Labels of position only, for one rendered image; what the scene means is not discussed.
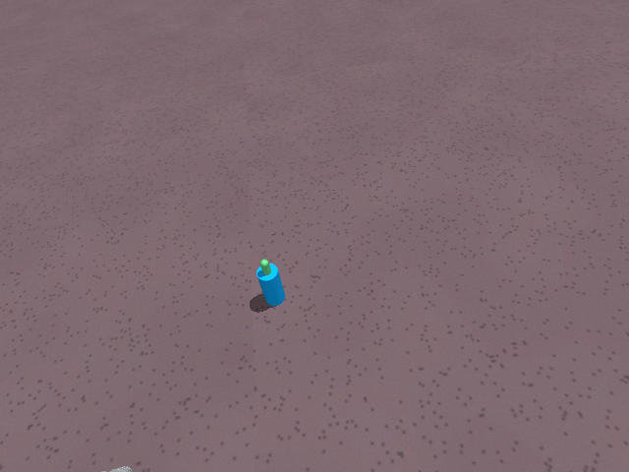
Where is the bottle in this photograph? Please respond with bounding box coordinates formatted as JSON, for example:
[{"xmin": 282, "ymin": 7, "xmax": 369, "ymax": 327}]
[{"xmin": 257, "ymin": 259, "xmax": 285, "ymax": 306}]

